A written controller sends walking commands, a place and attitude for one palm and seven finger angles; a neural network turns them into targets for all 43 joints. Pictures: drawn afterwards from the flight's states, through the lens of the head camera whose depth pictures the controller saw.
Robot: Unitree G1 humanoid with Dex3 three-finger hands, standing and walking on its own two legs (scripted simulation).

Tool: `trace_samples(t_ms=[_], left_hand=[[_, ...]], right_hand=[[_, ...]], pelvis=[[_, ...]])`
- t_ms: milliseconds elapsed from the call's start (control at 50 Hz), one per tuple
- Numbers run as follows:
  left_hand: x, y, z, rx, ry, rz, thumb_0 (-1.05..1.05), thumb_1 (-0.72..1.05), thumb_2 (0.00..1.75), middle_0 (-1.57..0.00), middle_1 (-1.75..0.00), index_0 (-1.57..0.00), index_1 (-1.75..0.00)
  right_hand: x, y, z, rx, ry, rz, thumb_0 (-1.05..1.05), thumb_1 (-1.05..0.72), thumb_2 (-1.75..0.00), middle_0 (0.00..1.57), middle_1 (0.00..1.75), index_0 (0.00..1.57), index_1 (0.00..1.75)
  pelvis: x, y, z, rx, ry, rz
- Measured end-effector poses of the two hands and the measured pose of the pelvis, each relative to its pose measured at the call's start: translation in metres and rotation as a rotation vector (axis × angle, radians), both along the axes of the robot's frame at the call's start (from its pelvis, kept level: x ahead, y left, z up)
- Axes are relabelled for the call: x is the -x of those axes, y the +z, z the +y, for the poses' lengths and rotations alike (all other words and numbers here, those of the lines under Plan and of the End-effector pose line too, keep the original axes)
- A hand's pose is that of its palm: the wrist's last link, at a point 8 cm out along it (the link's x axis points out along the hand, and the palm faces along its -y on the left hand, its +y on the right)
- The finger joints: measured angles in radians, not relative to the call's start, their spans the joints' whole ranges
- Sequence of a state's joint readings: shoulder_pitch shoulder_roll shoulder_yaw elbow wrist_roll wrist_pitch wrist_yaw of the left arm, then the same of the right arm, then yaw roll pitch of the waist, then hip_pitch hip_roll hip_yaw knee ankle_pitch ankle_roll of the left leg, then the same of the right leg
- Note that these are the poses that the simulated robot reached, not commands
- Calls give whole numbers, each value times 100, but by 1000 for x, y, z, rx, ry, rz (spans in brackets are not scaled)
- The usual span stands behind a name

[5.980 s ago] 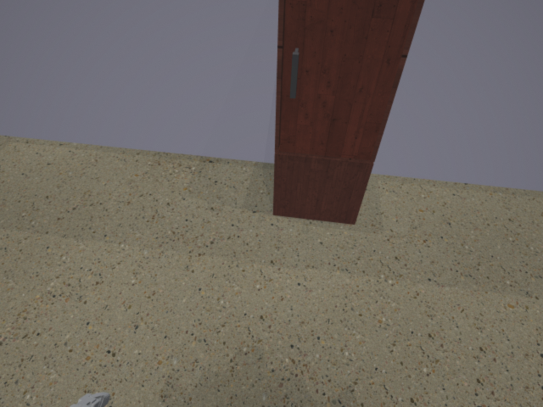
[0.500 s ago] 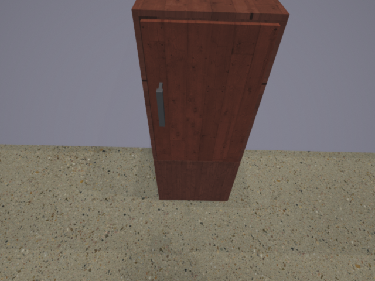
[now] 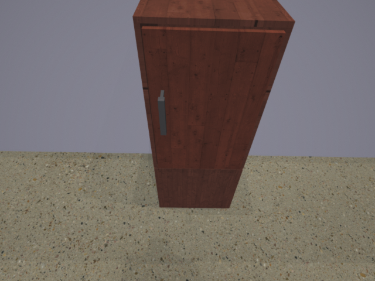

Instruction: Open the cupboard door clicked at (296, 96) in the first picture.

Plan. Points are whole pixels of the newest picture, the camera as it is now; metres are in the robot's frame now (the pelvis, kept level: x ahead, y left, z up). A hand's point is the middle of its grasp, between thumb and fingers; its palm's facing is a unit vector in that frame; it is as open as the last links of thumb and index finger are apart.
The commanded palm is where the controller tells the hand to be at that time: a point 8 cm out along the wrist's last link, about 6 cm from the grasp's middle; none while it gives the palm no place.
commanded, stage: shuffle to correct the standing spot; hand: left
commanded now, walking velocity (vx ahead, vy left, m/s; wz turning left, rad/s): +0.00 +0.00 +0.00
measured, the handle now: (163, 113) +0.60 +0.11 +0.00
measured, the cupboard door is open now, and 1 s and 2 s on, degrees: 0 0 0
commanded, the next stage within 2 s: come to a stop and stand still in 0.50 s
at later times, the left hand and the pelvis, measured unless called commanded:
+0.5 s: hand out of the picture +0.00 +0.12 -0.17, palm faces +0.07 -0.98 -0.20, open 7.4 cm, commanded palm none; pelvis +0.03 -0.05 +0.00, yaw +1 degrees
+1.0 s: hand out of the picture +0.06 +0.09 -0.18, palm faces +0.11 -0.97 -0.21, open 7.4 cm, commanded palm none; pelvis +0.06 -0.08 -0.01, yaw +2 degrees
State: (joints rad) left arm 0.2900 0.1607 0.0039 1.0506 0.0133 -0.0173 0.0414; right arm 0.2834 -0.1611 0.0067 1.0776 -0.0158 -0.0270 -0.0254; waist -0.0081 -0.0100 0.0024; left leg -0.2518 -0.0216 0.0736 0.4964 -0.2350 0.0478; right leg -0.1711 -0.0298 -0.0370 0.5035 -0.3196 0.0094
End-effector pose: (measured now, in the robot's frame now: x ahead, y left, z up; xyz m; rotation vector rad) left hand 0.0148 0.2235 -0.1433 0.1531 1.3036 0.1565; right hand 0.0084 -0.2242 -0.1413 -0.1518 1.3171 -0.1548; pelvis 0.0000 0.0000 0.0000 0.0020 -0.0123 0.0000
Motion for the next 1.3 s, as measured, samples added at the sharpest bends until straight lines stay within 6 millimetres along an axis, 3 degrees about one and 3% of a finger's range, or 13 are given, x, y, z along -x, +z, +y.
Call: trace_samples(t_ms=[260, 400, 460, 540, 720, 780, 860, 940, 1080, 1200, 1300], left_hand=[[16, -7, -11, 26, -8, 98, 1, 91, 90, -19, -30, -20, -30], [15, -2, -31, 5, -8, 136, 1, 91, 90, -19, -30, -19, -30], [15, 0, -43, -1, 37, 110, 1, 91, 90, -19, -30, -20, -30], [20, 1, -62, 17, 84, 121, 1, 91, 90, -19, -30, -19, -30], [31, -18, -96, 112, 120, 236, 1, 91, 90, -20, -30, -20, -30], [21, -22, -99, 117, 119, 241, 1, 91, 90, -20, -30, -20, -30], [-6, -15, -98, 93, 100, 183, 1, 91, 89, -20, -30, -20, -30], [-30, -9, -92, 36, 93, 90, 1, 91, 89, -20, -30, -20, -30], [-40, 5, -87, -46, 52, 21, 1, 92, 89, -19, -30, -20, -30], [-57, 14, -85, -102, 51, -87, 1, 91, 90, -19, -30, -20, -30], [-72, 14, -89, -90, 34, -156, 1, 91, 90, -20, -30, -20, -30]], right_hand=[[-6, -1, -8, 8, -21, 15, 1, -92, -90, 20, 30, 20, 30], [4, -11, -35, -7, -60, 63, 0, -91, -90, 20, 30, 20, 30], [0, -9, -46, -7, -36, 107, 0, -91, -90, 20, 30, 20, 30], [-26, -2, -58, 1, 5, 104, 1, -91, -90, 20, 30, 20, 30], [-121, 0, -58, 40, 67, -64, 1, -93, -90, 19, 30, 20, 30], [-138, 3, -51, 33, 65, -115, 1, -93, -90, 19, 30, 20, 30], [-149, 4, -50, 17, 56, -152, -1, -94, -90, 20, 30, 20, 30], [-150, -1, -59, -11, 76, -152, -2, -95, -90, 20, 30, 20, 30], [-139, -3, -94, -27, 83, -162, -1, -94, -90, 20, 30, 20, 30], [-120, -1, -136, 29, 62, -158, 0, -92, -90, 20, 30, 20, 30], [-99, 5, -157, 67, 53, -128, 0, -92, -90, 20, 30, 20, 30]], pelvis=[[-8, -2, -9, -15, -15, 10], [-16, -7, -35, -9, -25, 21], [-26, -5, -47, -9, 7, 29], [-38, 0, -56, -8, 34, 29], [-67, -11, -59, 27, 34, 17], [-73, -11, -61, 1, 15, 6], [-72, -6, -63, -8, 14, -1], [-65, -6, -73, -17, 31, -2], [-58, -6, -98, -14, 51, -4], [-56, -9, -116, -4, 66, -25], [-52, -8, -124, -2, 72, -53]])
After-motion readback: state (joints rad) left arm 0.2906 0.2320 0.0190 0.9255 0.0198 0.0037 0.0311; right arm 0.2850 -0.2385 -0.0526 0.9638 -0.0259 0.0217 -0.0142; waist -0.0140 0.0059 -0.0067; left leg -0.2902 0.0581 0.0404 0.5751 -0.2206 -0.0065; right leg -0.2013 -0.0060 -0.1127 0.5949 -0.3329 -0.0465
